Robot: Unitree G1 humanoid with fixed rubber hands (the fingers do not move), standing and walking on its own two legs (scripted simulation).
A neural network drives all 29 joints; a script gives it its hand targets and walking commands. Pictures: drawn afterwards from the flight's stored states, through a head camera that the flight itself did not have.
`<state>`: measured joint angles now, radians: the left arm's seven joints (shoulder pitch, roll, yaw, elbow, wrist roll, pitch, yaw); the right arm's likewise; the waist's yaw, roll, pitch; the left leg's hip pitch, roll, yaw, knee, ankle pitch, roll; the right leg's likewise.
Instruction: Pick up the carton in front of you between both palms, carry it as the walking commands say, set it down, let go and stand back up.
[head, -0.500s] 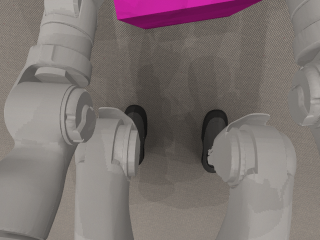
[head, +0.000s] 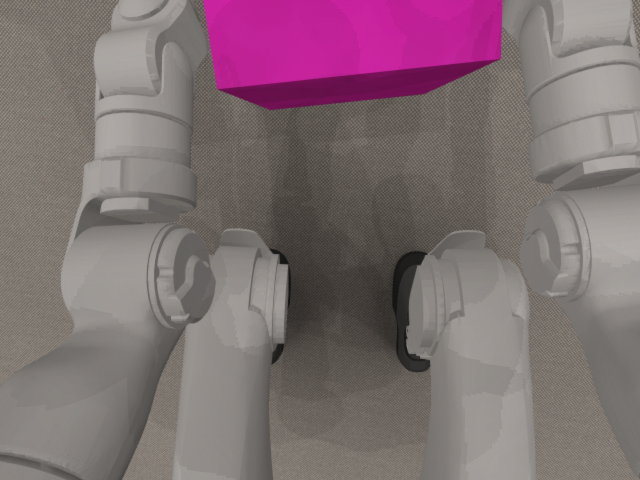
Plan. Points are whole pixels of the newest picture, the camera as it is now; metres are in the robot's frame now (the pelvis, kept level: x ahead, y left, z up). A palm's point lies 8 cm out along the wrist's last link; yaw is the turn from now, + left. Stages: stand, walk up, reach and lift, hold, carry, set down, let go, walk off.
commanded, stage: reach and lift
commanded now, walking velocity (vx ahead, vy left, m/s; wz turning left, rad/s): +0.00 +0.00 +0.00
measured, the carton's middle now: out of the picture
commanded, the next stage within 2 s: none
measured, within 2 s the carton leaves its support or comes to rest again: neither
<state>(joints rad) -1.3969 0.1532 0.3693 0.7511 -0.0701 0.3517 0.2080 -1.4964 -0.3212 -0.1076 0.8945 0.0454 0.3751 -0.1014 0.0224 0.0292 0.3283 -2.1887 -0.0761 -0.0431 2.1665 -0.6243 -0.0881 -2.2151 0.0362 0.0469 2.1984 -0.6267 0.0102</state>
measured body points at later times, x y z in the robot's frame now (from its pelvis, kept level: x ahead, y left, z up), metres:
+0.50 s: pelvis -0.01 +0.01 +0.12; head +0.28 -0.02 +0.46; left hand +0.51 +0.14 +0.05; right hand +0.52 -0.16 +0.04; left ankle +0.10 +0.14 -0.35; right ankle +0.09 -0.12 -0.35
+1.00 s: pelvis +0.02 +0.01 +0.24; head +0.20 -0.01 +0.66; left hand +0.47 +0.14 +0.21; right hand +0.46 -0.16 +0.20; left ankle +0.10 +0.14 -0.35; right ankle +0.09 -0.12 -0.35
